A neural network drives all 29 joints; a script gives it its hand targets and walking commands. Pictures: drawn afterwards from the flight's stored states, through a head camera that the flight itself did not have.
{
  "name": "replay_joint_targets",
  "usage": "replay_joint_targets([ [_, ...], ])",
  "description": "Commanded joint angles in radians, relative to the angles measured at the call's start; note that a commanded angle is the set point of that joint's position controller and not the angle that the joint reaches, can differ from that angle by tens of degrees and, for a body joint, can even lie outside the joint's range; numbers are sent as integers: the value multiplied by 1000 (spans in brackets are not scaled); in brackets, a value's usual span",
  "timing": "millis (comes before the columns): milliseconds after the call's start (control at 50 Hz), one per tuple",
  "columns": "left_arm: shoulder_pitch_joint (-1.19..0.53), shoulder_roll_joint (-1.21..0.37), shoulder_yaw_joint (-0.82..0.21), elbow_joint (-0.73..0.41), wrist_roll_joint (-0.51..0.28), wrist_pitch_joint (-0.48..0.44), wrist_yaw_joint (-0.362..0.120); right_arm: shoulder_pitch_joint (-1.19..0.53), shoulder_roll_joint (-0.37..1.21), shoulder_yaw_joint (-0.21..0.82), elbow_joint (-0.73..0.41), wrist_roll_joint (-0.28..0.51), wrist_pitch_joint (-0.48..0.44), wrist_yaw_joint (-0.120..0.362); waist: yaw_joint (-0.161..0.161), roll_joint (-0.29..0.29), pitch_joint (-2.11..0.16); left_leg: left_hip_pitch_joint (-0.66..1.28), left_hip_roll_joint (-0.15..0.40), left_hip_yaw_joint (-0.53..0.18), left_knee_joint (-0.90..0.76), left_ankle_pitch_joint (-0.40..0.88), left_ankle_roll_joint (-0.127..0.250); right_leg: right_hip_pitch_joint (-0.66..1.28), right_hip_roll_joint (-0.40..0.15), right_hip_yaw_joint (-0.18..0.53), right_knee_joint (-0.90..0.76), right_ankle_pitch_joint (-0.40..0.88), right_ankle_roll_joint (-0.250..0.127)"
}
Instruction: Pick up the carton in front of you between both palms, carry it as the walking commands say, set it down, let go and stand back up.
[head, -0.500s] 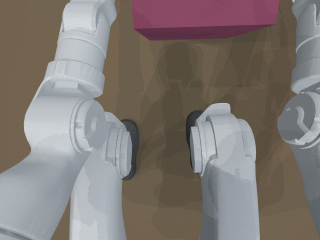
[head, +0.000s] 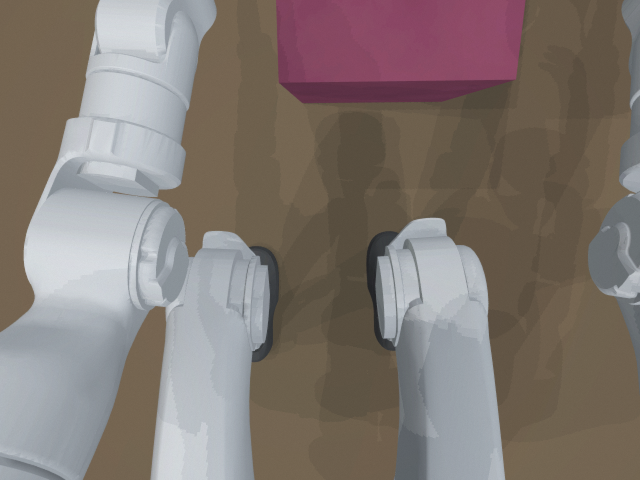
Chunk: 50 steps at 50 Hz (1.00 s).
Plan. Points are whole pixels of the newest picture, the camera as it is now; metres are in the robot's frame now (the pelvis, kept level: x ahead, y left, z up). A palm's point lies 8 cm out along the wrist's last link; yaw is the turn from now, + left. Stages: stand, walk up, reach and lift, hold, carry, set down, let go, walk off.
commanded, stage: set down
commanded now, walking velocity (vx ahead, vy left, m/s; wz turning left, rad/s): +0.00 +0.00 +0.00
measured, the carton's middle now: (383, 0) +0.55 -0.11 -0.28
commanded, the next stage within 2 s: let go in 0.80 s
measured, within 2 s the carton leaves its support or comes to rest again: neither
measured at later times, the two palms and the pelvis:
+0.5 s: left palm out of the picture +0.59 +0.07 +0.02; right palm out of the picture +0.55 -0.32 +0.02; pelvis +0.01 -0.01 +0.13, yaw -1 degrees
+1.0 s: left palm out of the picture +0.56 +0.08 +0.14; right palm out of the picture +0.52 -0.32 +0.15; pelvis +0.05 -0.01 +0.26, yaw -3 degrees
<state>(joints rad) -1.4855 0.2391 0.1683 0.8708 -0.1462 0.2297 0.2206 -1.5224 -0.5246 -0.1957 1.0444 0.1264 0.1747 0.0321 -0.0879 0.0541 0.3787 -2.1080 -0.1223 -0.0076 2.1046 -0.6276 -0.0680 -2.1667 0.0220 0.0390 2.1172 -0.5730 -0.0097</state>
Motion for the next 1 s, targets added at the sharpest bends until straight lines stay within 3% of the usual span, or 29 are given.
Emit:
replay_joint_targets([
  [0, -248, 82, 71, -68, 53, 8, -5, -253, -144, -37, -97, -36, 11, 14, -41, -86, -1305, 417, -27, 112, -232, 232, 13, 790, 7, -57, -269, 413, 17],
  [100, -222, 70, 135, -6, 113, -3, -27, -254, -94, -56, -74, -85, 15, 41, -15, -104, -1223, 355, -23, 115, -316, 180, 18, 761, 11, -49, -358, 364, 28],
  [180, -220, 70, 144, -25, 127, -4, -34, -247, -96, -73, -82, -105, 24, 49, -16, -112, -1270, 391, -21, 116, -379, 179, 19, 810, 18, -53, -423, 377, 33],
  [460, -126, 62, 102, -233, 106, 41, -39, -160, -122, -104, -247, -95, 63, 52, -21, -108, -1570, 579, -26, 115, -622, 343, 9, 1200, 38, -50, -631, 673, 36],
  [600, -32, 27, 113, -218, 132, 35, -55, -77, -93, -131, -210, -118, 48, 71, -6, -107, -1497, 637, -15, 95, -782, 389, 7, 1268, 37, -37, -772, 726, 36],
  [800, 44, -36, 162, -192, 205, 9, -76, -12, -47, -196, -146, -199, 9, 102, 5, -78, -1364, 847, 16, 59, -992, 442, -5, 1267, 36, -41, -994, 670, 26],
  [880, 152, -48, 171, -210, 253, 6, -84, 95, -30, -206, -167, -249, 4, 106, 8, -80, -1411, 943, 20, 58, -1072, 488, -8, 1375, 37, -42, -1070, 717, 24],
  [980, 397, -75, 120, -318, 285, -14, -93, 343, 29, -169, -308, -273, -11, 95, 12, -91, -1448, 1027, 21, 53, -1164, 564, 0, 1583, 30, -27, -1143, 844, 21],
])
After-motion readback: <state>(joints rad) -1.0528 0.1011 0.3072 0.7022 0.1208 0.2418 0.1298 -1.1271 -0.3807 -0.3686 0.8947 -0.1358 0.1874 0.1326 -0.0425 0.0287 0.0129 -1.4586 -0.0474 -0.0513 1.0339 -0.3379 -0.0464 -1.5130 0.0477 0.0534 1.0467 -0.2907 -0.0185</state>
